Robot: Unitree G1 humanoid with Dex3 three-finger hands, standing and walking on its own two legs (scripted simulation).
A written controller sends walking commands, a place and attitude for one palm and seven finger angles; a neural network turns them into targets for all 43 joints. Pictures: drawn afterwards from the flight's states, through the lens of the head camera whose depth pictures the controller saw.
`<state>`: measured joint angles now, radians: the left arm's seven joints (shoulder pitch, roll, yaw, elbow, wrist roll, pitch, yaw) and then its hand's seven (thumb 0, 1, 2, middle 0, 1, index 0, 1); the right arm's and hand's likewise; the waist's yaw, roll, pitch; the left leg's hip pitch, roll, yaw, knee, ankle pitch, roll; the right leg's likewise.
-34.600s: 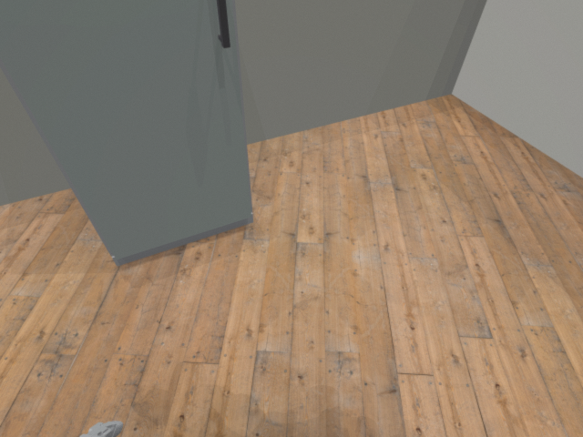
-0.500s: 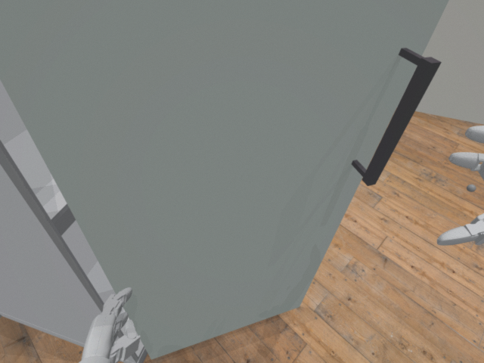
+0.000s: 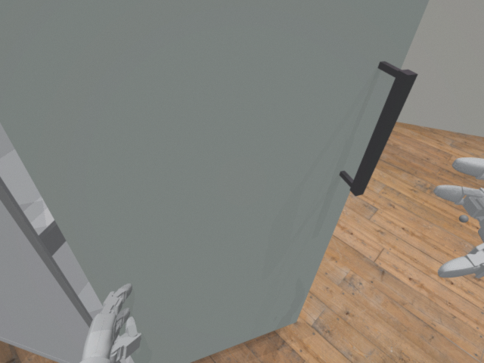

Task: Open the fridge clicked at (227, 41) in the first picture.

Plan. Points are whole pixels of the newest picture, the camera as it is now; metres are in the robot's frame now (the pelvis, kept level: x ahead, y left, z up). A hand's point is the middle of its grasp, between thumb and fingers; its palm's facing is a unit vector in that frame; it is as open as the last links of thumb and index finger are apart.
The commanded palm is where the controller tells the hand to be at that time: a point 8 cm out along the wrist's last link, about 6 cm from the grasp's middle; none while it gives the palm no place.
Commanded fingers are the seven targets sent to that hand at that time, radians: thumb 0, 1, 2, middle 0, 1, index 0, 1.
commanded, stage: draw the hand back to the body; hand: right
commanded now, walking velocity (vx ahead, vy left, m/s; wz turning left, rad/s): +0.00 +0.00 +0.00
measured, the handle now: (370, 135) +0.44 -0.22 +0.21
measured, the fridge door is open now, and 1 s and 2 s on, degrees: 54 54 54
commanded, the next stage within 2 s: step back with the hand held close in 1.22 s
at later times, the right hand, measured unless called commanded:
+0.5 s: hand (472, 254) +0.21 -0.28 +0.18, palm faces +0.49 +0.82 -0.31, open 12.2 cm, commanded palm +0.16 -0.32 +0.19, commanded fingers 0.00 -0.32 -0.62 0.22 0.64 0.22 0.64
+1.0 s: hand (459, 270) +0.20 -0.27 +0.16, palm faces +0.45 +0.80 -0.39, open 7.7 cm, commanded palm +0.15 -0.31 +0.18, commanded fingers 0.00 -0.90 -0.90 0.20 0.30 0.20 0.30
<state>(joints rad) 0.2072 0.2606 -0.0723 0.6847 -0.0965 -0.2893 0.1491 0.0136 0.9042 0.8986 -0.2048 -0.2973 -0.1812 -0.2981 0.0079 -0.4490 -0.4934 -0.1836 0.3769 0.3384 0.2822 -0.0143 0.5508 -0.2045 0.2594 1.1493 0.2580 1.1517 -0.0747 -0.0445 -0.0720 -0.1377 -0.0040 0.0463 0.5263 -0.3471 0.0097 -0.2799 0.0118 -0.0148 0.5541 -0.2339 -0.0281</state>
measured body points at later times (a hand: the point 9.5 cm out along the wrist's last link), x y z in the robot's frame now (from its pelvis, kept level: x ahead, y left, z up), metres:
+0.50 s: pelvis -0.01 -0.01 +0.00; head -0.04 +0.00 +0.45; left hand +0.17 +0.21 -0.08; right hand +0.18 -0.32 +0.20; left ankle -0.04 +0.11 -0.73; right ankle +0.04 -0.10 -0.73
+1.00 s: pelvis +0.01 +0.00 +0.00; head -0.01 +0.01 +0.45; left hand +0.21 +0.22 -0.07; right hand +0.17 -0.31 +0.18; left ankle -0.04 +0.11 -0.73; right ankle +0.04 -0.10 -0.73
